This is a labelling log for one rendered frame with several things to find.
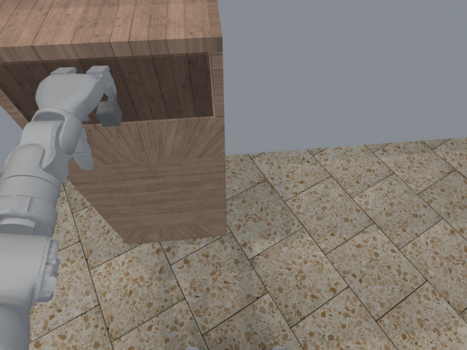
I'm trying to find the robot left upper arm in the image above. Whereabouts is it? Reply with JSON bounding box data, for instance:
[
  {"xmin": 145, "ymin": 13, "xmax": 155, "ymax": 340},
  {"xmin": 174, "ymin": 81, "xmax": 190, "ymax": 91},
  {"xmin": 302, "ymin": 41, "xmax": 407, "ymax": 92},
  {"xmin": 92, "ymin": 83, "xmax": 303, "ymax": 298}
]
[{"xmin": 0, "ymin": 233, "xmax": 60, "ymax": 350}]

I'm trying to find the cabinet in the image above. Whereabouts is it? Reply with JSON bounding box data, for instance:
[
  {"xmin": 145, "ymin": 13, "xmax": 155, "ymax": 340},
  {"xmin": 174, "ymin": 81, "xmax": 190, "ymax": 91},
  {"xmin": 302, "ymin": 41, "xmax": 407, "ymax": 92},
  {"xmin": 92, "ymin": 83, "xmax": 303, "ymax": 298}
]
[{"xmin": 0, "ymin": 0, "xmax": 227, "ymax": 245}]

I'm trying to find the handle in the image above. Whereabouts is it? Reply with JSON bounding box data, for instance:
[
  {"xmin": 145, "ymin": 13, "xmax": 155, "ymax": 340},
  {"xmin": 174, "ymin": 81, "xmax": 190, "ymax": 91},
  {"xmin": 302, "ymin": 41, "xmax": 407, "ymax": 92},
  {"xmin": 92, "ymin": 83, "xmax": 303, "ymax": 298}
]
[{"xmin": 96, "ymin": 94, "xmax": 122, "ymax": 127}]

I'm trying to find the left robot forearm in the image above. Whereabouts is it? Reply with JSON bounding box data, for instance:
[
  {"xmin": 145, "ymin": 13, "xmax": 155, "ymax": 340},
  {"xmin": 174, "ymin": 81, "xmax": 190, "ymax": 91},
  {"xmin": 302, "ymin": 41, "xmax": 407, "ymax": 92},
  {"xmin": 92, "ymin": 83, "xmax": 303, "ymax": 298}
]
[{"xmin": 0, "ymin": 107, "xmax": 82, "ymax": 237}]

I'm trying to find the robot left hand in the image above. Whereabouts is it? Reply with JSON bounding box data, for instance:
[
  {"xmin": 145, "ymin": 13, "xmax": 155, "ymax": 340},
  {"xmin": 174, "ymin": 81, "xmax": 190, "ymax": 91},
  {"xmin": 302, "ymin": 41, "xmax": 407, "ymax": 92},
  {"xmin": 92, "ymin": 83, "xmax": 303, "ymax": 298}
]
[{"xmin": 36, "ymin": 66, "xmax": 117, "ymax": 171}]

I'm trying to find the drawer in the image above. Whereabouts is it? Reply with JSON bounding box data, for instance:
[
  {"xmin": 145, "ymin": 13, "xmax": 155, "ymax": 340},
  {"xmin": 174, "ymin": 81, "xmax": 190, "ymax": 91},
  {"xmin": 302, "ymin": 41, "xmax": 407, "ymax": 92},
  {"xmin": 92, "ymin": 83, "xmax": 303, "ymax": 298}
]
[{"xmin": 0, "ymin": 52, "xmax": 213, "ymax": 125}]

